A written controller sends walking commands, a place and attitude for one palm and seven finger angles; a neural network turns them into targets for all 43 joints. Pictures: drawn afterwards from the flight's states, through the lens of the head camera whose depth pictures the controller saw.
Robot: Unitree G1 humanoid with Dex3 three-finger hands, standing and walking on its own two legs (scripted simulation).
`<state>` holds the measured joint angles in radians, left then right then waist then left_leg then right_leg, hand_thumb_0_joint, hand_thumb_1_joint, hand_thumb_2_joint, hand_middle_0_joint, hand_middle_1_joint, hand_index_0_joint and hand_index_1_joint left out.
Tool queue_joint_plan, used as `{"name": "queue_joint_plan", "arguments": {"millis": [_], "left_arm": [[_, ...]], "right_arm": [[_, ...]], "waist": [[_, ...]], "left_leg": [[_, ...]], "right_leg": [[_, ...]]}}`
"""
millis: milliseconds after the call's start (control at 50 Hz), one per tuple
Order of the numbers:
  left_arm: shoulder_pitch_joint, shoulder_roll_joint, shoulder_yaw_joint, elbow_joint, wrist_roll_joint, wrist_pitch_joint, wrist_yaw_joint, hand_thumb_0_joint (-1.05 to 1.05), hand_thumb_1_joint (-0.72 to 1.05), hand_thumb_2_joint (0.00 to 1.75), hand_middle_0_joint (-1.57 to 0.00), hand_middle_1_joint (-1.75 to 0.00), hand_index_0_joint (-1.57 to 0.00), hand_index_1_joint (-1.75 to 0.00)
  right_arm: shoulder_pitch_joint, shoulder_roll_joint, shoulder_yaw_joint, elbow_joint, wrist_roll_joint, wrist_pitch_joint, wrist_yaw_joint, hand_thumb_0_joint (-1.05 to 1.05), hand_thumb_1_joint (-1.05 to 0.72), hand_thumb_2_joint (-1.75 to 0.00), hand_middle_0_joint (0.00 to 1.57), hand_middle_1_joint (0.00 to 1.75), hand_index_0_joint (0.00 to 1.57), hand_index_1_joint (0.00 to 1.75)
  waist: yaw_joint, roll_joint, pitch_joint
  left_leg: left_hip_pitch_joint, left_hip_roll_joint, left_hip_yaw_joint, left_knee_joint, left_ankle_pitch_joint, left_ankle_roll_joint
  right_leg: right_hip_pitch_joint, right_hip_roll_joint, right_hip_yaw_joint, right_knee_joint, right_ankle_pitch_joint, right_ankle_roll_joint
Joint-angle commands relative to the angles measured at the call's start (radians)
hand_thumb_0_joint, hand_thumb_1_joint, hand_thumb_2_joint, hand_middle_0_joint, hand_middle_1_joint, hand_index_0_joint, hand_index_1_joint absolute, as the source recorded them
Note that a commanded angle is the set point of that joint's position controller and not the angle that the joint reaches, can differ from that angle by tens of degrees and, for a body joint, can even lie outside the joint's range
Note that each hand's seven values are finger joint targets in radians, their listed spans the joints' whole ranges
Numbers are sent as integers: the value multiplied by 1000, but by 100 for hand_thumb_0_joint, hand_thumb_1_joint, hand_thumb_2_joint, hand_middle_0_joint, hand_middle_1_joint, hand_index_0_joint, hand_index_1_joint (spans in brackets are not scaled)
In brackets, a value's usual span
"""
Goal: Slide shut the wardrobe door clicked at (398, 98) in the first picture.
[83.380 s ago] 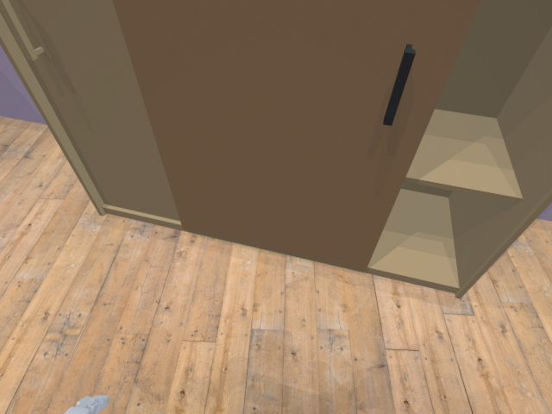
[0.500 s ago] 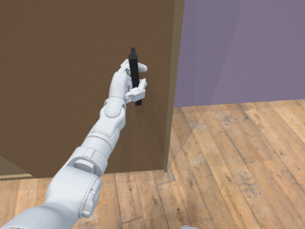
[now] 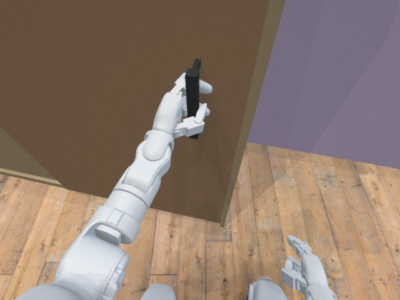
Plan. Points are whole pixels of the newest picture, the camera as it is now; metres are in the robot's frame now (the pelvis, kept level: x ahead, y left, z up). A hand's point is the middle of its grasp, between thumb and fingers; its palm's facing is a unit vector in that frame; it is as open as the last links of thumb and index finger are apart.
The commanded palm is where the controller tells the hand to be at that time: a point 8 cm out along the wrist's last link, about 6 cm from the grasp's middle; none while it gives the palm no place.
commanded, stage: step sideways, sliding the door along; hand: left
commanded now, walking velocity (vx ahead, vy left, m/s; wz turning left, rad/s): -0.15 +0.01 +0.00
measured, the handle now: (195, 102) +0.46 +0.10 +0.11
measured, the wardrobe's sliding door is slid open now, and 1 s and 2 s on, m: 0.00 0.00 0.00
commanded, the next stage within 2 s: none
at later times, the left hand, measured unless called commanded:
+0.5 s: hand (207, 120) +0.41 +0.06 +0.11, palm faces +0.17 -0.98 -0.10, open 6.1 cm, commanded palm +0.38 +0.01 +0.11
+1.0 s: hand (207, 121) +0.41 +0.06 +0.11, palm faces +0.16 -0.99 -0.05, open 6.0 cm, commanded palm +0.38 -0.02 +0.11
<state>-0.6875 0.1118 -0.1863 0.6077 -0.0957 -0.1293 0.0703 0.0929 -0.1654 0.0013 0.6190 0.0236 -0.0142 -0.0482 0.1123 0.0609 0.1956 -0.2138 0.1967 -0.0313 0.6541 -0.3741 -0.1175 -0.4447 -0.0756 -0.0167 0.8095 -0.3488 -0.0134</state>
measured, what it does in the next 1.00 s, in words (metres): steps on the spot: right foot, then left foot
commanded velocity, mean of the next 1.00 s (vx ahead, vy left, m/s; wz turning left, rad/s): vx -0.12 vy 0.01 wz -0.17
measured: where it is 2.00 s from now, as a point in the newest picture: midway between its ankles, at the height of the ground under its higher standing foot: (192, 276)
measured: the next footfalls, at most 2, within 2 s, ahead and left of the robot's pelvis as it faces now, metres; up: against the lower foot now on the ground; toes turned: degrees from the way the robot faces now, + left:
right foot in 0.06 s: +0.12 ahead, -0.20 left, +0.00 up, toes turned +0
left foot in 0.14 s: +0.03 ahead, +0.05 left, +0.00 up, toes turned +13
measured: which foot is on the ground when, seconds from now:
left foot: down 0.00-0.06, up 0.08-0.12, down 0.14-1.00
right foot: up 0.00-0.04, down 0.06-0.82, up 0.84-1.00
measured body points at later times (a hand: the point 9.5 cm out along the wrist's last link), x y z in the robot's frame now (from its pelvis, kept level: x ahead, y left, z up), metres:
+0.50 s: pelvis +0.03 -0.07 +0.00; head +0.11 -0.07 +0.44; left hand +0.40 +0.12 +0.12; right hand +0.24 -0.27 -0.12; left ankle -0.01 +0.08 -0.72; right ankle +0.07 -0.21 -0.70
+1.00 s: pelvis +0.07 -0.06 +0.00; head +0.14 -0.05 +0.44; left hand +0.40 +0.12 +0.12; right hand +0.31 -0.22 -0.09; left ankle -0.01 +0.04 -0.72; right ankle +0.10 -0.20 -0.69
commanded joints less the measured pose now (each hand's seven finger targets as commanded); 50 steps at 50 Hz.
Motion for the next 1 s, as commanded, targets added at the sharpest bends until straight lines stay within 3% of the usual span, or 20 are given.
{"name": "queue_joint_plan", "arguments": {"millis": [0,20,40,80,120,160,200,240,280,340,380,400,420,460,580,680,740,780,820,980], "left_arm": [[-472,-198,-167,-402,71,-81,-63,0,90,90,-45,-140,-45,-140],[-462,-154,-157,-441,79,-73,-55,0,90,90,-45,-140,-45,-140],[-430,-126,-141,-477,80,-60,-46,0,90,90,-45,-140,-45,-140],[-345,-131,-133,-517,90,-48,-39,0,90,90,-45,-140,-45,-140],[-370,-195,-180,-600,74,-56,-39,0,90,90,-45,-140,-45,-140],[-363,-257,-235,-698,55,-87,-52,0,90,90,-45,-140,-45,-140],[-370,-231,-225,-680,57,-101,-47,0,90,90,-45,-140,-45,-140],[-317,-201,-204,-667,76,-98,-43,0,90,90,-45,-140,-45,-140],[-243,-162,-191,-627,100,-74,-39,0,90,90,-45,-140,-45,-140],[-243,-213,-229,-696,95,-65,-36,0,90,90,-45,-140,-45,-140],[-252,-256,-264,-722,80,-78,-34,0,90,90,-45,-140,-45,-140],[-240,-279,-289,-690,71,-83,-36,0,90,90,-45,-140,-45,-140],[-242,-321,-318,-702,62,-88,-40,0,90,90,-45,-140,-45,-140],[-297,-310,-320,-726,70,-106,-37,0,90,90,-45,-140,-45,-140],[-241,-281,-317,-739,71,-98,-38,0,90,90,-45,-140,-45,-140],[-95,-251,-308,-718,105,-58,-19,0,90,90,-45,-140,-45,-140],[-140,-311,-371,-814,95,-63,-18,0,90,90,-45,-140,-45,-140],[-107,-351,-415,-815,81,-75,-30,0,90,90,-45,-140,-45,-140],[-108,-403,-460,-848,77,-95,-27,0,90,90,-45,-140,-45,-140],[-89,-395,-495,-938,79,-84,-39,0,90,90,-45,-140,-45,-140]], "right_arm": [[-23,-122,-34,-131,19,-50,-18,0,-90,-90,20,30,20,30],[-30,-79,-29,-131,20,-60,-26,0,-90,-90,20,30,20,30],[-48,-63,-19,-117,4,-84,-33,0,-90,-90,20,30,20,30],[-9,-93,-42,-90,9,-82,-35,0,-90,-90,20,30,20,30],[-20,-108,-44,-93,6,-98,-37,0,-90,-90,20,30,20,30],[-54,-131,-49,-128,0,-99,-19,0,-90,-90,20,30,20,30],[-53,-119,-42,-137,10,-111,3,0,-90,-90,20,30,20,30],[-13,-118,-43,-131,19,-119,12,0,-90,-90,20,30,20,30],[-40,-99,-38,-137,12,-120,-6,0,-90,-90,20,30,20,30],[-35,-90,-29,-134,8,-122,-19,0,-90,-90,20,30,20,30],[-41,-121,-39,-137,2,-127,-18,0,-90,-90,20,30,20,30],[-44,-159,-51,-146,3,-126,-6,0,-90,-90,20,30,20,30],[-19,-137,-44,-157,0,-124,11,0,-90,-90,20,30,20,30],[-16,-129,-34,-164,-2,-137,31,0,-90,-90,20,30,20,30],[-12,-125,-18,-178,1,-161,40,0,-90,-90,20,30,20,30],[-48,-104,-30,-184,11,-124,6,0,-90,-90,20,30,20,30],[-43,-97,-27,-174,9,-122,2,0,-90,-90,20,30,20,30],[-43,-141,-46,-197,9,-118,23,0,-90,-90,20,30,20,30],[-36,-132,-32,-236,6,-131,46,0,-90,-90,20,30,20,30],[-7,-110,5,-266,-11,-156,63,0,-90,-90,20,30,20,30]], "waist": [[-160,1,-449],[-165,-242,-444],[-150,-279,-425],[-153,-396,-477],[-188,-312,-542],[-174,177,-539],[-158,213,-480],[-138,-18,-537],[-138,-331,-534],[-141,-360,-560],[-150,-185,-620],[-139,-16,-626],[-142,126,-611],[-144,190,-542],[-144,43,-534],[-104,-390,-543],[-146,-263,-607],[-135,-65,-666],[-133,131,-602],[-156,88,-485]], "left_leg": [[52,-14,126,95,270,128],[-81,-132,152,196,14,85],[-117,-189,114,236,-180,79],[-103,-178,61,227,-140,87],[134,-89,43,-77,312,114],[263,140,-158,-117,950,251],[280,123,-82,-49,933,253],[209,1,39,125,713,165],[-85,-176,84,194,8,80],[-86,-169,56,52,-18,99],[229,-22,22,-95,615,142],[334,126,-87,-128,875,212],[388,176,-100,-127,1023,261],[419,162,-61,-116,1054,282],[382,97,66,67,937,209],[-162,-169,89,213,-106,99],[50,-103,85,-28,266,116],[431,116,-18,-78,1041,216],[542,197,-30,-65,1290,268],[461,103,114,27,1075,223]], "right_leg": [[289,-11,-36,-269,422,5],[311,-152,142,-351,558,-36],[256,-215,196,-402,576,-54],[317,-177,176,-308,670,-87],[269,-96,-11,-112,793,-9],[38,38,-40,126,195,66],[25,44,2,25,-34,25],[250,6,17,-249,475,14],[460,-167,173,-276,1046,-42],[505,-163,136,-190,1157,-54],[274,-73,28,-102,851,39],[120,-6,11,1,345,59],[9,34,21,91,-20,53],[-86,42,23,134,-144,28],[114,39,1,-224,273,41],[542,-182,286,-211,1464,-43],[417,-123,172,-116,1234,-29],[62,2,61,10,352,52],[-173,35,53,179,-178,37],[-143,35,-20,12,74,46]]}}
